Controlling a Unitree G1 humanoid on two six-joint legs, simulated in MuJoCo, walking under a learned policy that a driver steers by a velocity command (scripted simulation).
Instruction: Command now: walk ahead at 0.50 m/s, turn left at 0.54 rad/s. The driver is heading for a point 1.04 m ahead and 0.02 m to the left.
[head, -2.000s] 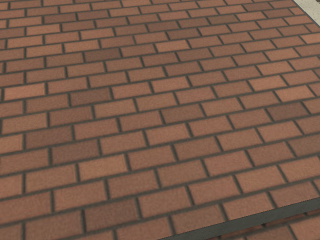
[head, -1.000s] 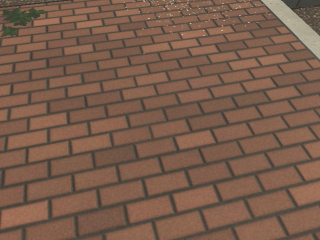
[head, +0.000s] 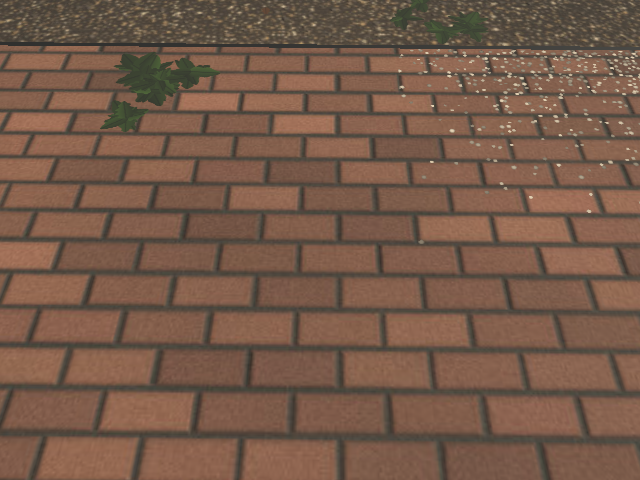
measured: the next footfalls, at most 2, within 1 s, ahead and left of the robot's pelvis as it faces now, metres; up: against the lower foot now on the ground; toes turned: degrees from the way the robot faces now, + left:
right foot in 0.28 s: +0.33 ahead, -0.14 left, +0.00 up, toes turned +11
left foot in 0.76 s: +0.53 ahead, +0.16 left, +0.00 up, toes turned +12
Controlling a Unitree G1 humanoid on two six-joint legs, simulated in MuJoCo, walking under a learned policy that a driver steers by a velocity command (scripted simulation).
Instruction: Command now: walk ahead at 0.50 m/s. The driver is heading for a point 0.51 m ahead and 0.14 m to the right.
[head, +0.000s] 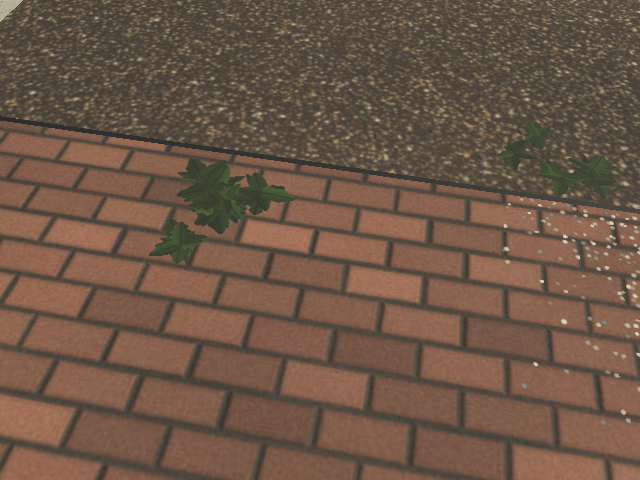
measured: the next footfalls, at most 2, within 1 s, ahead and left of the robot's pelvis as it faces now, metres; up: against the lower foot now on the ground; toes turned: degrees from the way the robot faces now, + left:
right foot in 0.26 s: +0.30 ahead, -0.16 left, +0.00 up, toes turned -2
left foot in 0.74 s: +0.57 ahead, +0.07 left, +0.00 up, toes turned +0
